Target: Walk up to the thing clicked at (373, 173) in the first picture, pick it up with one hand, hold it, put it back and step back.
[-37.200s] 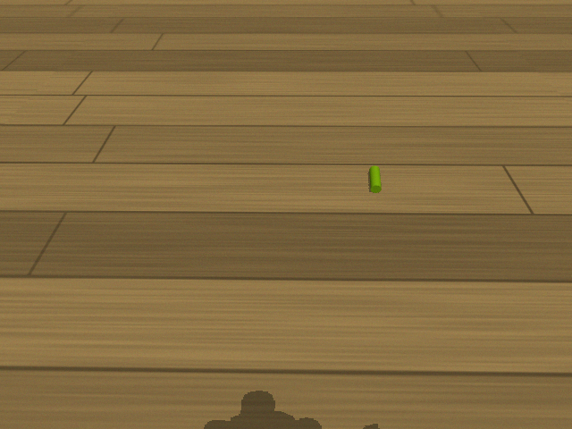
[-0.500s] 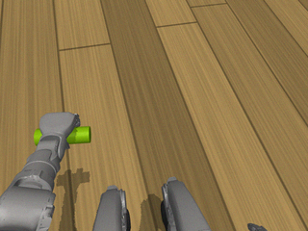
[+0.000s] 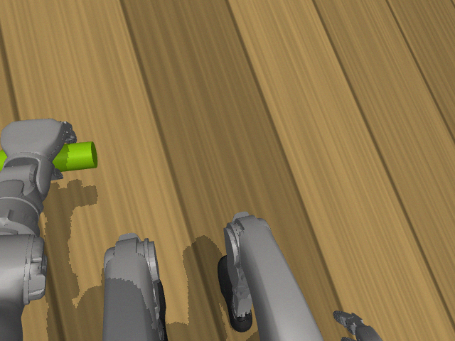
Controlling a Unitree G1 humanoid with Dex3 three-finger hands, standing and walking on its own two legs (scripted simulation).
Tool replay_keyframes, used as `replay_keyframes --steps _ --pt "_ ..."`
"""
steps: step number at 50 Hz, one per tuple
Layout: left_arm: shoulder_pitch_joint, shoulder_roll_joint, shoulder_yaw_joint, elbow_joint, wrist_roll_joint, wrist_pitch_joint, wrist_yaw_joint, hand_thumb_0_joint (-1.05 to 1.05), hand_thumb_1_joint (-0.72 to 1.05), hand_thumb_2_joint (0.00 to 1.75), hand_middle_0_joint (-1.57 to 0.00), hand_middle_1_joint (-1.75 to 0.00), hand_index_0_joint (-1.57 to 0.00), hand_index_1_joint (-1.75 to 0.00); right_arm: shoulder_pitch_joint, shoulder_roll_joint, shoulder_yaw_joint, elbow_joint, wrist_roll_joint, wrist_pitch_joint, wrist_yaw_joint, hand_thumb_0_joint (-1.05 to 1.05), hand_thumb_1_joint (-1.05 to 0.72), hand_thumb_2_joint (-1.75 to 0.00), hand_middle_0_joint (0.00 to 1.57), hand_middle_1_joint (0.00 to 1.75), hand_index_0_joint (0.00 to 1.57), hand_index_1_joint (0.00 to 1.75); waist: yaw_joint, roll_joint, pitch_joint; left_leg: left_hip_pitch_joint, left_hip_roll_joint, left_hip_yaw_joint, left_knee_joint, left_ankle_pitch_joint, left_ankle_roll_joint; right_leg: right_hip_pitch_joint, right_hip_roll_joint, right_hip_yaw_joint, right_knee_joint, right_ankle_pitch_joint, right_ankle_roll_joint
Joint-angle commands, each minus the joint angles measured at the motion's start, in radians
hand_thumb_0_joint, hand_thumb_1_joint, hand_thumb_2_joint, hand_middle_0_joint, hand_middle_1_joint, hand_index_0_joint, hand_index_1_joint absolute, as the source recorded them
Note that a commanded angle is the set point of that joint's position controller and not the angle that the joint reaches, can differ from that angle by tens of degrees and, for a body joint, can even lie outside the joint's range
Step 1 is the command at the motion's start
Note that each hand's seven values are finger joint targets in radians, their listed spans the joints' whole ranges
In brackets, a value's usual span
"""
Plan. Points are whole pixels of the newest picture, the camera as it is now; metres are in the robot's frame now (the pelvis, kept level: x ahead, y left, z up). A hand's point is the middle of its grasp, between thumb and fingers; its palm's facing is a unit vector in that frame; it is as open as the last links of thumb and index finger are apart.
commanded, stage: crouch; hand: left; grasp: from above
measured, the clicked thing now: (51, 159) +0.48 +0.26 -0.20
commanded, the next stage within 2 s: lower in 0.72 s
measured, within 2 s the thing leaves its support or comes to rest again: neither
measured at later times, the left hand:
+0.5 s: hand (62, 158) +0.49 +0.25 -0.25, palm faces -0.46 -0.03 -0.89, open 8.2 cm
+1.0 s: hand (66, 157) +0.51 +0.26 -0.29, palm faces -0.48 -0.02 -0.88, open 8.1 cm
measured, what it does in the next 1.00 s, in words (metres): lowers itself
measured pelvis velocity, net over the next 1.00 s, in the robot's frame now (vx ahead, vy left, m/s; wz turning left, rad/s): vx -0.01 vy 0.00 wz -0.09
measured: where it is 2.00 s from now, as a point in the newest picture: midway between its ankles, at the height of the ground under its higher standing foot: (197, 317)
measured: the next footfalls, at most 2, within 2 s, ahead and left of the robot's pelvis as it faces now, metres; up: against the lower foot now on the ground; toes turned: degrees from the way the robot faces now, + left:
none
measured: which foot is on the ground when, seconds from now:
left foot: down 0.00-1.00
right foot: down 0.00-1.00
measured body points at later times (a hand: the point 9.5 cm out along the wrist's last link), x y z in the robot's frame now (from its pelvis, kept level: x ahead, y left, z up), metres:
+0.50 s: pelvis -0.01 +0.00 -0.07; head +0.25 +0.05 +0.29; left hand +0.51 +0.25 -0.20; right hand -0.01 -0.27 -0.16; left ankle +0.07 +0.11 -0.42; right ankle +0.08 -0.12 -0.42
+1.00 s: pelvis -0.01 +0.00 -0.11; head +0.26 +0.05 +0.25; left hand +0.53 +0.26 -0.24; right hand -0.02 -0.27 -0.19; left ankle +0.07 +0.11 -0.42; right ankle +0.08 -0.12 -0.42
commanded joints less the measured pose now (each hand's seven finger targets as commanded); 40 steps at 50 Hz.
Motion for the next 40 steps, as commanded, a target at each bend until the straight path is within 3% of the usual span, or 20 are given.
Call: replay_keyframes --steps 1,4,6,9,10,11,12,15,17,18,19,21,22,23,25,26,30,40 --pt "-0.433 0.281 0.051 -0.184 -0.006 -0.006 0.066 0.0 0.75 0.55 -1.12 -0.45 -1.14 -0.43 0.253 -0.232 -0.073 0.0 -0.011 -0.008 0.016 0.0 -0.91 -0.9 0.2 0.3 0.2 0.3 0.0 0.329 -0.743 0.671 -0.004 -0.011 -0.161 0.389 -0.013 0.259 0.006 -0.018 -0.163 0.307 -0.049" --pt "-0.412 0.299 0.065 -0.149 -0.004 -0.002 0.07 0.0 0.77 0.57 -1.14 -0.44 -1.15 -0.43 0.254 -0.237 -0.076 -0.004 -0.016 -0.005 0.032 0.0 -0.91 -0.9 0.2 0.3 0.2 0.3 0.003 0.329 -0.732 0.661 0.0 -0.014 -0.132 0.399 -0.012 0.238 0.011 -0.024 -0.138 0.306 -0.05" --pt "-0.451 0.305 0.064 -0.17 -0.006 -0.008 0.07 0.0 0.77 0.59 -1.14 -0.44 -1.15 -0.44 0.259 -0.235 -0.077 -0.001 -0.018 -0.004 0.042 0.0 -0.91 -0.9 0.2 0.3 0.2 0.3 -0.012 0.313 -0.715 0.61 -0.001 -0.006 -0.108 0.365 -0.003 0.246 0.017 -0.023 -0.131 0.308 -0.047" --pt "-0.418 0.301 0.058 -0.107 -0.007 -0.007 0.058 0.0 0.79 0.57 -1.14 -0.46 -1.16 -0.44 0.258 -0.238 -0.067 -0.007 -0.021 -0.001 0.054 0.0 -0.91 -0.9 0.2 0.3 0.2 0.3 -0.026 0.272 -0.674 0.533 -0.002 0.004 -0.07 0.345 0.006 0.262 0.018 -0.02 -0.12 0.321 -0.04" --pt "-0.435 0.329 0.069 -0.139 -0.01 -0.014 0.058 0.0 0.77 0.55 -1.13 -0.45 -1.15 -0.43 0.253 -0.237 -0.066 -0.003 -0.022 0.003 0.056 0.0 -0.91 -0.9 0.2 0.3 0.2 0.3 -0.01 0.281 -0.701 0.52 -0.003 0.01 -0.06 0.35 0.008 0.287 0.025 -0.018 -0.11 0.334 -0.04" --pt "-0.435 0.331 0.071 -0.115 -0.009 -0.014 0.055 0.0 0.77 0.54 -1.11 -0.47 -1.14 -0.45 0.26 -0.243 -0.065 -0.006 -0.021 0.002 0.06 0.0 -0.91 -0.9 0.2 0.3 0.2 0.3 -0.022 0.271 -0.698 0.517 -0.002 0.003 -0.056 0.354 0.006 0.277 0.022 -0.023 -0.095 0.333 -0.041" --pt "-0.475 0.38 0.093 -0.165 -0.007 -0.021 0.056 0.0 0.77 0.54 -1.11 -0.47 -1.14 -0.45 0.267 -0.245 -0.069 -0.001 -0.021 0.004 0.062 0.0 -0.91 -0.9 0.2 0.3 0.2 0.3 -0.016 0.285 -0.703 0.519 0.0 0.002 -0.049 0.351 0.006 0.262 0.024 -0.024 -0.087 0.327 -0.041" --pt "-0.499 0.358 0.073 -0.137 0.003 -0.036 0.051 0.0 0.78 0.54 -1.13 -0.45 -1.15 -0.43 0.265 -0.248 -0.06 0.004 -0.025 0.008 0.067 0.0 -0.91 -0.9 0.2 0.3 0.2 0.3 -0.043 0.272 -0.682 0.472 0.001 0.0 -0.02 0.312 0.01 0.241 0.032 -0.033 -0.071 0.313 -0.039" --pt "-0.481 0.367 0.074 -0.108 0.009 -0.043 0.052 0.0 0.8 0.51 -1.13 -0.45 -1.16 -0.42 0.258 -0.253 -0.052 0.001 -0.028 0.01 0.069 0.0 -0.91 -0.9 0.2 0.3 0.2 0.3 -0.037 0.299 -0.662 0.459 0.0 -0.008 -0.02 0.293 0.003 0.212 0.032 -0.041 -0.047 0.285 -0.043" --pt "-0.475 0.387 0.079 -0.069 0.015 -0.041 0.055 0.0 0.77 0.52 -1.12 -0.45 -1.14 -0.43 0.252 -0.259 -0.049 -0.005 -0.026 0.01 0.068 0.0 -0.91 -0.9 0.2 0.3 0.2 0.3 -0.032 0.293 -0.665 0.451 0.001 -0.009 -0.013 0.279 0.006 0.205 0.034 -0.044 -0.04 0.275 -0.042" --pt "-0.517 0.427 0.104 -0.12 0.019 -0.048 0.06 0.0 0.8 0.54 -1.13 -0.46 -1.15 -0.44 0.27 -0.265 -0.05 0.0 -0.03 0.008 0.07 0.0 -0.91 -0.9 0.2 0.3 0.2 0.3 -0.043 0.312 -0.666 0.467 0.005 -0.018 -0.009 0.285 0.001 0.19 0.029 -0.048 -0.028 0.277 -0.043" --pt "-0.483 0.38 0.068 -0.016 0.03 -0.041 0.062 0.0 0.77 0.54 -1.13 -0.44 -1.15 -0.42 0.242 -0.267 -0.034 -0.014 -0.03 0.009 0.07 0.0 -0.91 -0.9 0.2 0.3 0.2 0.3 -0.047 0.331 -0.625 0.45 0.005 -0.027 -0.018 0.246 -0.004 0.142 0.03 -0.059 -0.005 0.242 -0.048" --pt "-0.56 0.429 0.09 -0.095 0.033 -0.054 0.069 0.0 0.79 0.51 -1.13 -0.44 -1.15 -0.42 0.245 -0.271 -0.036 -0.008 -0.03 0.01 0.069 0.0 -0.91 -0.9 0.2 0.3 0.2 0.3 -0.056 0.349 -0.635 0.438 0.006 -0.029 -0.012 0.217 -0.003 0.128 0.033 -0.063 0.001 0.226 -0.048" --pt "-0.558 0.45 0.103 -0.082 0.046 -0.054 0.075 0.0 0.76 0.51 -1.11 -0.43 -1.14 -0.41 0.259 -0.277 -0.032 -0.001 -0.035 0.01 0.068 0.0 -0.91 -0.9 0.2 0.3 0.2 0.3 -0.056 0.357 -0.631 0.436 0.005 -0.029 -0.009 0.212 -0.005 0.133 0.031 -0.066 0.006 0.227 -0.047" --pt "-0.508 0.415 0.081 -0.005 0.045 -0.041 0.077 0.0 0.78 0.49 -1.12 -0.42 -1.14 -0.4 0.242 -0.278 -0.019 -0.019 -0.036 0.006 0.068 0.0 -0.91 -0.9 0.2 0.3 0.2 0.3 -0.064 0.354 -0.603 0.431 0.006 -0.032 0.0 0.196 -0.005 0.097 0.027 -0.07 0.015 0.213 -0.046" --pt "-0.561 0.442 0.09 -0.06 0.038 -0.048 0.082 0.0 0.77 0.5 -1.12 -0.41 -1.14 -0.39 0.238 -0.285 -0.021 -0.011 -0.034 0.006 0.065 0.0 -0.9 -0.9 0.2 0.3 0.2 0.3 -0.064 0.376 -0.613 0.434 0.009 -0.036 -0.001 0.19 -0.008 0.078 0.027 -0.073 0.029 0.208 -0.049" --pt "-0.559 0.489 0.102 -0.041 0.044 -0.031 0.085 0.0 0.78 0.52 -1.14 -0.41 -1.15 -0.4 0.246 -0.292 -0.005 -0.017 -0.038 0.001 0.063 0.0 -0.91 -0.9 0.2 0.3 0.2 0.3 -0.071 0.372 -0.635 0.424 0.006 -0.024 0.043 0.216 0.0 0.104 0.03 -0.072 0.04 0.243 -0.043" --pt "-0.555 0.519 0.088 -0.02 0.029 -0.019 0.061 0.0 0.79 0.49 -1.16 -0.38 -1.17 -0.37 0.249 -0.299 0.034 -0.015 -0.038 0.0 0.056 0.0 -0.91 -0.9 0.2 0.3 0.2 0.3 -0.092 0.362 -0.573 0.32 0.009 -0.015 0.099 0.198 0.005 0.118 0.039 -0.083 0.07 0.248 -0.039"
